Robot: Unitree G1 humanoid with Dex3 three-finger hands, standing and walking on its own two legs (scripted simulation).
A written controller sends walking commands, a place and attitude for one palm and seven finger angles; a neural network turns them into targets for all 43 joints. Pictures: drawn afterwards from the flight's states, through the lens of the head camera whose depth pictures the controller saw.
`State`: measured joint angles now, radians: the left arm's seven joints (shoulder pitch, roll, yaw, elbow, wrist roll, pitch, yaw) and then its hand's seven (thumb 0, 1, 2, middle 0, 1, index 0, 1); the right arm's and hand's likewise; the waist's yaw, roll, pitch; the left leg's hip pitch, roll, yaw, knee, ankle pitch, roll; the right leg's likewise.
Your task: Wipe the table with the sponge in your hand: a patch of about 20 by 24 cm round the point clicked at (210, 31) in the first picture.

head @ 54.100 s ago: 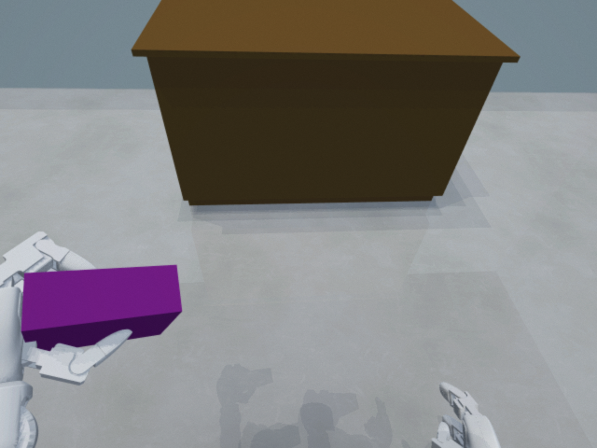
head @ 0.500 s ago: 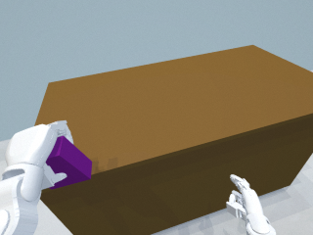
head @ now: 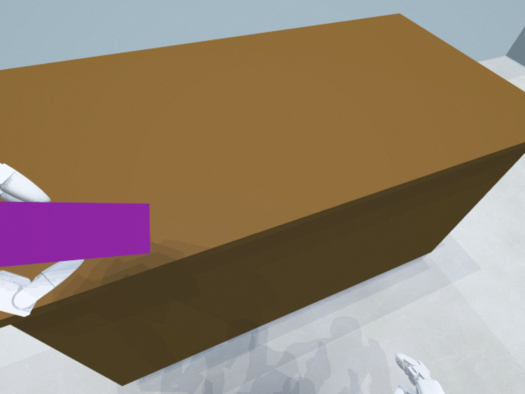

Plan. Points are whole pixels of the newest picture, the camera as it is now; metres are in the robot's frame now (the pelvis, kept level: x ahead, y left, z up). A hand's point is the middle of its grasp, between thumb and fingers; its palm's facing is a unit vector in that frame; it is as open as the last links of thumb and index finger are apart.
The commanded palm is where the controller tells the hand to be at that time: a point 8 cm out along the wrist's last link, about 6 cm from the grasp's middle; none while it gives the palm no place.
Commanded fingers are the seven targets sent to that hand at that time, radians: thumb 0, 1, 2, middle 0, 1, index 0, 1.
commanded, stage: step back with the hand held close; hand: left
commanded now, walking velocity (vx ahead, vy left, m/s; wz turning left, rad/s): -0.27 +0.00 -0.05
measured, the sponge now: (89, 231) +0.24 +0.20 +0.19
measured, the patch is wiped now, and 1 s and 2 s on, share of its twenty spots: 0.90 0.90 0.90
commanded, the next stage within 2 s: stop stepping back and stand still in 0.98 s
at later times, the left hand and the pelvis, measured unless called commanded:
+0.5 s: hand out of the picture +0.14 +0.25 +0.22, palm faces +0.49 -0.81 -0.31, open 9.4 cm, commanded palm +0.08 +0.29 +0.24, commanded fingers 0.00 0.10 1.30 -1.20 -1.60 -1.20 -1.60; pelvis -0.07 +0.01 -0.02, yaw +1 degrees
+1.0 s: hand out of the picture +0.05 +0.22 +0.22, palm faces +0.32 -0.88 -0.36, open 9.4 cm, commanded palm -0.01 +0.28 +0.24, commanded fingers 0.00 0.10 1.30 -1.20 -1.60 -1.20 -1.60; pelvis -0.18 +0.00 +0.00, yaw -1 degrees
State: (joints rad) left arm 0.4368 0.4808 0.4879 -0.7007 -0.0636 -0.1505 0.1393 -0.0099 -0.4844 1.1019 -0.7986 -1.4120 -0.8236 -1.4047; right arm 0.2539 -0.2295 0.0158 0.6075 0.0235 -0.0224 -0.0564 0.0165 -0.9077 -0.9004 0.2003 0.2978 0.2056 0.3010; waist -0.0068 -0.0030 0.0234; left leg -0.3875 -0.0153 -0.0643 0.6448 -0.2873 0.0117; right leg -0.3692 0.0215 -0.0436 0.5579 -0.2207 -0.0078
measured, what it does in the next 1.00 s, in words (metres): walks backwards: right foot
